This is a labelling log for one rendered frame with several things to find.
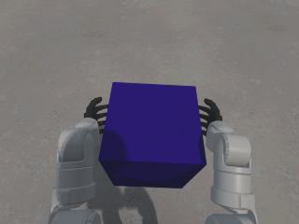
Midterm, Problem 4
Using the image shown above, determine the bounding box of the robot right hand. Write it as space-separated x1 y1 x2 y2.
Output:
198 98 222 136

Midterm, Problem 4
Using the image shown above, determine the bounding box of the carton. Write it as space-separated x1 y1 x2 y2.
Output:
98 82 206 189

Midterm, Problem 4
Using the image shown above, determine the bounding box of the right robot upper arm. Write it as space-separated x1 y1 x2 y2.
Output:
205 213 254 224

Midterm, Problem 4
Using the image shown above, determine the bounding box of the robot left hand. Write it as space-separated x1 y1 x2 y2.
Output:
83 96 108 133

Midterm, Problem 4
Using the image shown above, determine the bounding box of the left robot forearm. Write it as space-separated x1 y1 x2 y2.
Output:
48 118 101 224

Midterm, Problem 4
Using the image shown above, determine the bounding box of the left robot upper arm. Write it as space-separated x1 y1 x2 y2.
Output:
50 209 102 224

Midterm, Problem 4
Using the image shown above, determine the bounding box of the right robot forearm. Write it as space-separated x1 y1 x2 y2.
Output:
206 120 259 224

